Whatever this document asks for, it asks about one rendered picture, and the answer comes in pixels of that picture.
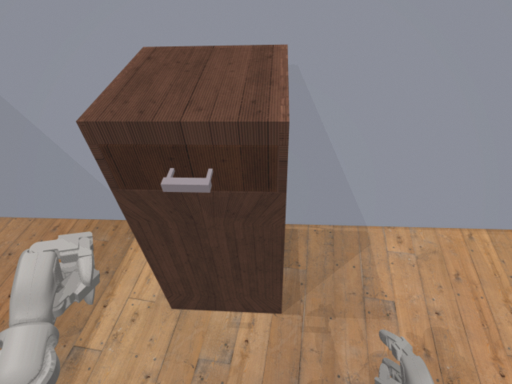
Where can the cabinet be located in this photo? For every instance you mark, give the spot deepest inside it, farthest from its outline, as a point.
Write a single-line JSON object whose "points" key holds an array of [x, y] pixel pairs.
{"points": [[222, 250]]}

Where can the left robot hand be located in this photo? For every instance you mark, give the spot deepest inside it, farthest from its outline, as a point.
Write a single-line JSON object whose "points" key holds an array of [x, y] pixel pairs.
{"points": [[39, 274]]}

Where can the drawer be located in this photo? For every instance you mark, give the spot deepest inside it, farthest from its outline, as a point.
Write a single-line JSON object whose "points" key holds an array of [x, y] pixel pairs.
{"points": [[235, 167]]}

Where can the handle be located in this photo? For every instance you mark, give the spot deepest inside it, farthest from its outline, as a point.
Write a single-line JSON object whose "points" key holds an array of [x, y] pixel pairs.
{"points": [[195, 185]]}

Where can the right robot hand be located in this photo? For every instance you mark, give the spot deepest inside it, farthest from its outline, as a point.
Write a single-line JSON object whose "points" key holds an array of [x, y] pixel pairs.
{"points": [[412, 369]]}

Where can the left robot forearm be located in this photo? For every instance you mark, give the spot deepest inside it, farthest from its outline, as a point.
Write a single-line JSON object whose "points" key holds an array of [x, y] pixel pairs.
{"points": [[27, 354]]}

